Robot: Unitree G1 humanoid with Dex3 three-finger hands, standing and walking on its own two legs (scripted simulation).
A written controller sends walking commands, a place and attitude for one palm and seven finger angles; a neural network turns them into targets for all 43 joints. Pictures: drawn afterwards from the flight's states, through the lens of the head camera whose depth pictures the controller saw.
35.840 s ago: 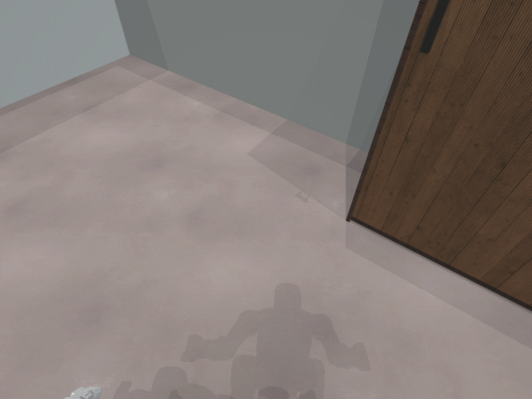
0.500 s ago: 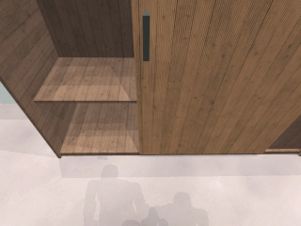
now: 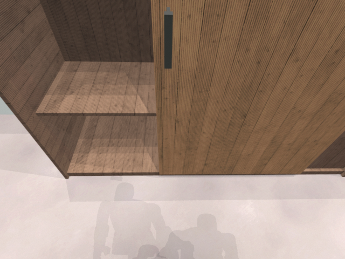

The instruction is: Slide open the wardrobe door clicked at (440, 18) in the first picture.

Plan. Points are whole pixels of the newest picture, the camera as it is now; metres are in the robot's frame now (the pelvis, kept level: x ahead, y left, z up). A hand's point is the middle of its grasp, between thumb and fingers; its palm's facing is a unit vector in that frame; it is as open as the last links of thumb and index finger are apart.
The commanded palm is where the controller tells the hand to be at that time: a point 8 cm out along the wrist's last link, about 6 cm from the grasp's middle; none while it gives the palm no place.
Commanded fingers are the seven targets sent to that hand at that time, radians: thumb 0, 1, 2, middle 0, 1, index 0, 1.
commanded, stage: look to check the result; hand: left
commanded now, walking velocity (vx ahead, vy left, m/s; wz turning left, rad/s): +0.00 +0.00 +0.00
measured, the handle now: (168, 39) +0.67 +0.05 +0.17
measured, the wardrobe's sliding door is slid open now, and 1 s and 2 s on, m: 0.58 0.58 0.58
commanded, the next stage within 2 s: stand and wait in 0.38 s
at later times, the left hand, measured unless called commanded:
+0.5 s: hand out of the picture +0.04 +0.18 -0.18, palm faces +0.00 -0.98 -0.20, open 7.4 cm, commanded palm none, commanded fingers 0.00 0.90 0.90 -0.20 -0.30 -0.20 -0.30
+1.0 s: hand out of the picture +0.04 +0.19 -0.17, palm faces +0.00 -0.98 -0.22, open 7.4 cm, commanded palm none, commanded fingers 0.00 0.90 0.90 -0.20 -0.30 -0.20 -0.30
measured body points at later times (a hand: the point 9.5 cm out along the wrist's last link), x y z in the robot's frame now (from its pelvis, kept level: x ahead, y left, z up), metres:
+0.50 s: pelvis +0.02 +0.00 +0.00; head +0.03 +0.01 +0.45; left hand +0.04 +0.24 -0.16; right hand +0.05 -0.24 -0.15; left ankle +0.02 +0.08 -0.74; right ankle -0.01 -0.12 -0.74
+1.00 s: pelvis +0.03 +0.00 +0.00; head +0.04 +0.00 +0.45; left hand +0.04 +0.24 -0.16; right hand +0.05 -0.25 -0.15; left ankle +0.02 +0.08 -0.74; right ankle -0.01 -0.12 -0.74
